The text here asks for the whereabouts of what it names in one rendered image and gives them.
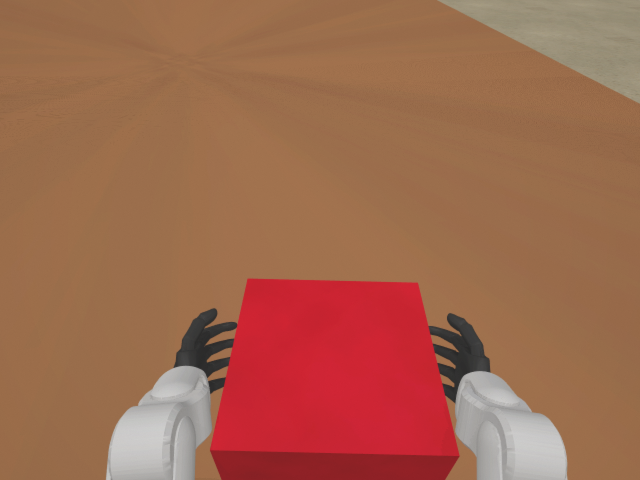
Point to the left robot forearm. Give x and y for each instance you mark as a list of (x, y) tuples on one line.
[(157, 439)]

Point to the right robot forearm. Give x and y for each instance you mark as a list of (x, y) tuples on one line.
[(509, 440)]

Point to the left robot hand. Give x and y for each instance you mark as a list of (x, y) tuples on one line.
[(194, 351)]

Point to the right robot hand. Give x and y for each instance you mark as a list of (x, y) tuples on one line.
[(470, 357)]

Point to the carton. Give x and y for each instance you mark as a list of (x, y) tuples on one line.
[(333, 380)]

